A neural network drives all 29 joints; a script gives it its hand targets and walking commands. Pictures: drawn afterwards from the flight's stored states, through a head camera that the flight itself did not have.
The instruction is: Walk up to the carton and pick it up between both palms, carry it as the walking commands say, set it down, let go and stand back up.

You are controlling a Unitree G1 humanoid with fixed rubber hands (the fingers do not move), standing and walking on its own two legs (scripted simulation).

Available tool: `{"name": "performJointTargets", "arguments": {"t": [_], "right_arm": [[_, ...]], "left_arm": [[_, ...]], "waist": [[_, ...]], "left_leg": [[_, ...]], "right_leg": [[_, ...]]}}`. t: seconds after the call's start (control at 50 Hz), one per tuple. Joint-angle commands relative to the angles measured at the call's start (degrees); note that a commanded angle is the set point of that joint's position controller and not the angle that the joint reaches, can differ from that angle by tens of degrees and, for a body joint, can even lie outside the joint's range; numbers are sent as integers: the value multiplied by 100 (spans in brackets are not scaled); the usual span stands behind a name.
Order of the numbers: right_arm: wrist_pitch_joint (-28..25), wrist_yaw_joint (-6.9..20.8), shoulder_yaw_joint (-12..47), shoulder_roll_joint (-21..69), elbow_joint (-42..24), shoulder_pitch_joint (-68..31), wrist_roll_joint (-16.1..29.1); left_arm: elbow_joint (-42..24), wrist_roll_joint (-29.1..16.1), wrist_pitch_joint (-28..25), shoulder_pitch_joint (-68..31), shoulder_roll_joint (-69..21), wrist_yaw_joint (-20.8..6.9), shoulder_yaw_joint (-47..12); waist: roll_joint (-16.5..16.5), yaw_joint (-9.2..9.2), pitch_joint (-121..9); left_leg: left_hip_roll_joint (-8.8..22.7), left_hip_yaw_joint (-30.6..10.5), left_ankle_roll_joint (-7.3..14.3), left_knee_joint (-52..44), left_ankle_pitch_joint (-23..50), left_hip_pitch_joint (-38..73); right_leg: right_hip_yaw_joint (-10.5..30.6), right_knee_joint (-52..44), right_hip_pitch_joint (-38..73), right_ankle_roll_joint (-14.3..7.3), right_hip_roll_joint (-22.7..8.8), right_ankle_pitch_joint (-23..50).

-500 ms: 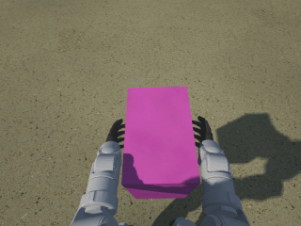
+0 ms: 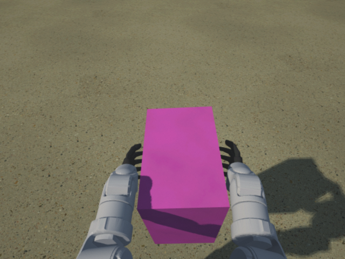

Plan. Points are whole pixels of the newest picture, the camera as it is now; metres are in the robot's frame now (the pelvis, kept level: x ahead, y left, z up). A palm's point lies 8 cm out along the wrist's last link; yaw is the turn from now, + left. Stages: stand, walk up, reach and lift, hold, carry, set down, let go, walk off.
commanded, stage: reach and lift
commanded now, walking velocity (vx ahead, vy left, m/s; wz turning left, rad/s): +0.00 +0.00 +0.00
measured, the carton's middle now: (181, 178) +0.33 -0.03 -0.03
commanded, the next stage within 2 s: hold in 1.68 s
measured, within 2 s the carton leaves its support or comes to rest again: neither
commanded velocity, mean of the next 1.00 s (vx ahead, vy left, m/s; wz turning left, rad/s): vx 0.00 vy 0.00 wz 0.00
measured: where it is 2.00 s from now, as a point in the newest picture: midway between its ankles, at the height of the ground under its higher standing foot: outside the picture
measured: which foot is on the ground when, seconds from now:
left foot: down 0.00-1.00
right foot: down 0.00-1.00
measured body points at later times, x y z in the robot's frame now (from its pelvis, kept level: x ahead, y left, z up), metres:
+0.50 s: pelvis +0.01 -0.01 +0.01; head -0.03 +0.00 +0.46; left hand +0.32 +0.11 +0.04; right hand +0.33 -0.15 +0.06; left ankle +0.04 +0.14 -0.73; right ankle +0.05 -0.15 -0.73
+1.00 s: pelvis +0.01 -0.01 +0.01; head -0.03 -0.01 +0.46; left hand +0.32 +0.12 +0.04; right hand +0.33 -0.14 +0.05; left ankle +0.04 +0.14 -0.73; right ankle +0.05 -0.15 -0.73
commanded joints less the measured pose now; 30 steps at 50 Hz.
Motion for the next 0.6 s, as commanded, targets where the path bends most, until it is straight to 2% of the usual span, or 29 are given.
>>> {"name": "performJointTargets", "arguments": {"t": [0.0,0.02,0.04,0.06,0.1,0.14,0.16,0.18,0.2,0.22,0.28,0.3,0.36,0.38,0.42,0.46,0.48,0.54,0.56,0.58], "right_arm": [[226,1459,3371,6263,332,-3038,1438],[265,1446,3410,6230,269,-3000,1443],[313,1438,3405,6178,244,-2941,1465],[368,1420,3237,6212,399,-2854,1370],[409,1403,3349,6149,160,-2857,1485],[484,1385,3380,6211,181,-2764,1491],[494,1385,3337,6154,148,-2831,1498],[519,1387,3397,6136,42,-2830,1528],[563,1373,3325,6126,168,-2568,1505],[569,1367,3332,6128,102,-2719,1503],[555,1386,3492,6093,-160,-2625,1644],[579,1392,3401,6072,13,-2476,1566],[591,1403,3457,5921,-121,-2394,1594],[595,1415,3450,5980,-98,-2429,1585],[579,1434,3460,5981,-44,-2237,1561],[561,1445,3487,5959,-105,-2272,1591],[551,1445,3483,5985,-78,-2282,1538],[552,1461,3507,5978,-102,-2316,1549],[524,1444,3577,5987,-215,-2342,1571],[497,1452,3620,6042,-264,-2436,1573]], "left_arm": [[-667,-1537,-222,-4202,-6051,-1417,-2970],[-658,-1544,-182,-4145,-6049,-1431,-2972],[-620,-1528,-132,-3936,-5975,-1411,-2932],[-646,-1478,-94,-4056,-5870,-1423,-2840],[-750,-1607,-21,-4013,-5954,-1422,-2967],[-815,-1632,30,-3963,-5902,-1450,-2991],[-880,-1599,47,-3975,-5841,-1421,-2962],[-924,-1637,70,-3872,-5915,-1422,-2996],[-1100,-1665,89,-3933,-5834,-1396,-3056],[-1031,-1630,113,-3876,-5842,-1387,-2992],[-1310,-1708,124,-3712,-5841,-1344,-3174],[-1422,-1697,144,-3757,-5761,-1323,-3154],[-1415,-1633,197,-3496,-5738,-1298,-3119],[-1433,-1618,193,-3490,-5698,-1285,-3079],[-1632,-1685,200,-3558,-5714,-1246,-3201],[-1639,-1645,221,-3464,-5633,-1252,-3167],[-1619,-1667,223,-3508,-5685,-1268,-3167],[-1698,-1644,241,-3566,-5641,-1268,-3141],[-1583,-1653,268,-3349,-5669,-1263,-3116],[-1680,-1655,226,-3539,-5655,-1279,-3143]], "waist": [[-130,-8,-1720],[-143,-7,-1746],[-146,70,-1582],[-120,53,-1290],[-61,10,-1469],[-188,56,-1488],[-36,50,-1404],[-97,83,-1572],[-25,26,-1444],[-95,87,-1431],[-6,112,-1557],[77,131,-1553],[90,192,-1428],[-34,253,-1338],[97,200,-1426],[88,268,-1257],[-19,264,-1396],[70,301,-1338],[-24,337,-1409],[-32,357,-1450]], "left_leg": [[-469,355,167,-888,-144,93],[-455,352,178,-918,-92,176],[-448,342,156,-974,5,169],[-468,369,163,-979,-156,76],[-453,344,139,-1012,0,269],[-439,348,140,-1056,100,351],[-456,349,122,-1055,107,263],[-438,329,118,-1085,308,451],[-432,327,101,-1114,332,488],[-436,337,94,-1120,281,402],[-431,321,53,-1151,618,618],[-433,366,31,-1158,729,624],[-411,320,31,-1236,750,671],[-429,358,54,-1255,673,615],[-445,357,39,-1240,715,706],[-433,368,45,-1277,678,672],[-431,367,48,-1261,632,706],[-447,392,69,-1273,573,709],[-455,382,84,-1252,716,781],[-476,373,99,-1224,611,731]], "right_leg": [[-425,-450,1267,-90,595,286],[-417,-500,1362,-86,571,347],[-431,-514,1425,-93,584,464],[-388,-563,1283,-103,576,293],[-409,-597,1536,-116,566,491],[-395,-639,1576,-95,572,550],[-390,-633,1657,-108,550,612],[-400,-647,1697,-94,563,776],[-398,-661,1649,-105,586,830],[-397,-644,1693,-106,591,783],[-395,-638,1827,-108,599,1124],[-365,-654,1870,-119,605,1226],[-374,-695,1867,-135,622,1182],[-371,-709,1817,-131,626,1070],[-332,-705,1837,-150,601,1135],[-329,-730,1779,-155,613,1036],[-331,-728,1806,-157,625,985],[-326,-742,1730,-161,608,871],[-320,-731,1738,-135,598,1030],[-293,-708,1711,-136,594,872]]}}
